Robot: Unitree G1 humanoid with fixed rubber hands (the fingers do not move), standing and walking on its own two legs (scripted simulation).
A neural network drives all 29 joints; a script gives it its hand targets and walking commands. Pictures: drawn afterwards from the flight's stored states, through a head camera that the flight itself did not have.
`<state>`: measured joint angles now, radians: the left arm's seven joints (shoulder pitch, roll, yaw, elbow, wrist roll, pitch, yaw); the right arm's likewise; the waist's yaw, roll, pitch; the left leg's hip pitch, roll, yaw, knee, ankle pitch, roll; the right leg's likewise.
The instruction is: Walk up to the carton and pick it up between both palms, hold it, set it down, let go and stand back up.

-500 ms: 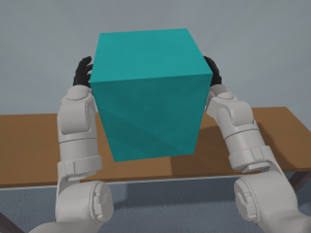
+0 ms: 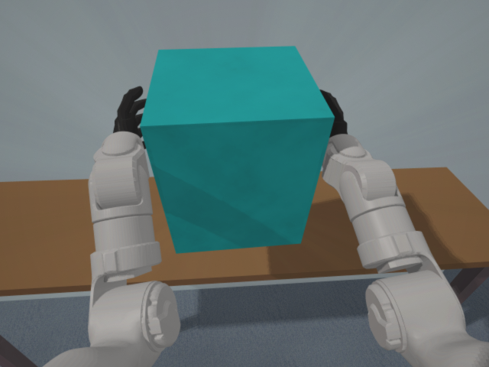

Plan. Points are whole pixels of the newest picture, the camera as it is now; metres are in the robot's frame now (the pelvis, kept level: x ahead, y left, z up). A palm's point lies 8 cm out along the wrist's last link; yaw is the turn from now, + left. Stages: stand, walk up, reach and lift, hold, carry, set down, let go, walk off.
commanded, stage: hold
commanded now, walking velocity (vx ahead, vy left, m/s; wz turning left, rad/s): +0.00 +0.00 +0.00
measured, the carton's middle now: (234, 152) +0.39 +0.01 +0.21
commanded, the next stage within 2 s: set down in 1.72 s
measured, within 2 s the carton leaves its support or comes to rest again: neither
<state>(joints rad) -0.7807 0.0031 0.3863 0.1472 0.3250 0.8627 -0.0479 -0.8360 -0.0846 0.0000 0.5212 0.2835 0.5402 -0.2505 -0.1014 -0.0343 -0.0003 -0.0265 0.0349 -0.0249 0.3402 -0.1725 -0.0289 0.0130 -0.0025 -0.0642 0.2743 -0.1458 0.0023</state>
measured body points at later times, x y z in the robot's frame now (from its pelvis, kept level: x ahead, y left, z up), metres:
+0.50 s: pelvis +0.00 +0.00 +0.00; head -0.07 +0.02 +0.44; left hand +0.38 +0.16 +0.25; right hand +0.38 -0.14 +0.24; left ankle +0.02 +0.13 -0.75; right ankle +0.01 -0.12 -0.75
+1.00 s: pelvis +0.00 +0.00 +0.00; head -0.06 +0.02 +0.45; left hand +0.39 +0.16 +0.25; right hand +0.39 -0.14 +0.24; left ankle +0.02 +0.13 -0.75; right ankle +0.01 -0.12 -0.75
